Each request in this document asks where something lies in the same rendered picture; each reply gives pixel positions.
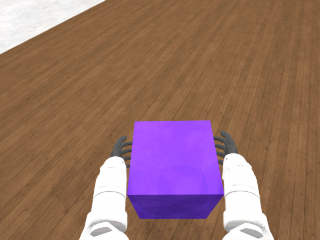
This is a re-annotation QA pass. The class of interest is robot left hand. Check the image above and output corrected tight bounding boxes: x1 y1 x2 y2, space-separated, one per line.
110 135 133 168

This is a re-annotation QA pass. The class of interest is carton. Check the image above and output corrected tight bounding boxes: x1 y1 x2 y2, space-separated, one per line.
127 120 224 219

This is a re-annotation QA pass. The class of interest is right robot forearm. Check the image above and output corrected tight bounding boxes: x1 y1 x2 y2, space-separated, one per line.
222 153 274 240

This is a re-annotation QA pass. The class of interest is robot right hand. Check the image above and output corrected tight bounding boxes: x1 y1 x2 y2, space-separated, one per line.
213 130 238 165

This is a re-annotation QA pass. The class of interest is robot left upper arm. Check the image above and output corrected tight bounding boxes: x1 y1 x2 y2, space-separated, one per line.
86 230 129 240

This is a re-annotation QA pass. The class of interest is left robot forearm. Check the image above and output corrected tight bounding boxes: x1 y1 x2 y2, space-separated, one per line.
79 156 128 240

